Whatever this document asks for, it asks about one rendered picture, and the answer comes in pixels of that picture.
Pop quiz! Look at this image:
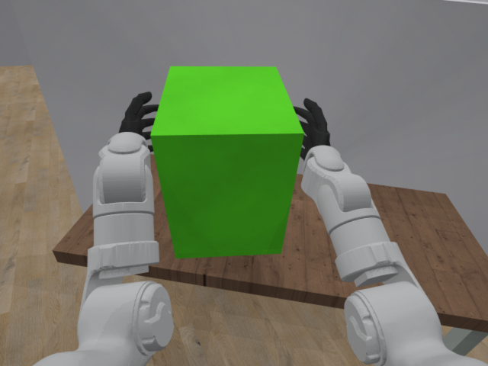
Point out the robot left upper arm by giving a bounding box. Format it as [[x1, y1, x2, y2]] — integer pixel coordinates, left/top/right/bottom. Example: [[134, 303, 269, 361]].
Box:
[[33, 281, 174, 366]]

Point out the right robot forearm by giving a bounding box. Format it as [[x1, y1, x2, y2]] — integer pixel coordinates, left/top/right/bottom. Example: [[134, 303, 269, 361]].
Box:
[[301, 145, 443, 341]]

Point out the robot left hand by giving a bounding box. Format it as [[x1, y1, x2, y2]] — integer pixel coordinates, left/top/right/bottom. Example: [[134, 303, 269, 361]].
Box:
[[119, 91, 159, 152]]

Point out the robot right hand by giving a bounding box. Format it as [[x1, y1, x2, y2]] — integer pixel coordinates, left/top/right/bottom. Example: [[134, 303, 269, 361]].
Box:
[[293, 98, 330, 160]]

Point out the robot right upper arm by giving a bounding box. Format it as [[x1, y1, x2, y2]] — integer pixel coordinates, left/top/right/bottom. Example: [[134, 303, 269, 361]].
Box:
[[344, 281, 488, 366]]

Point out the carton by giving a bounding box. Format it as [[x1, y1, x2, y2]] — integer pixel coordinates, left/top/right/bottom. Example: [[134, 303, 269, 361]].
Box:
[[150, 66, 304, 258]]

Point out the table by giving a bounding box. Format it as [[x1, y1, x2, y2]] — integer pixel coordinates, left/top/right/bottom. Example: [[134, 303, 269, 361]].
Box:
[[52, 154, 488, 356]]

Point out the left robot forearm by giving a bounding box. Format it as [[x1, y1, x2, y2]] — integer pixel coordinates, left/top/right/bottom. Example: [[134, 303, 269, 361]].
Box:
[[77, 132, 159, 340]]

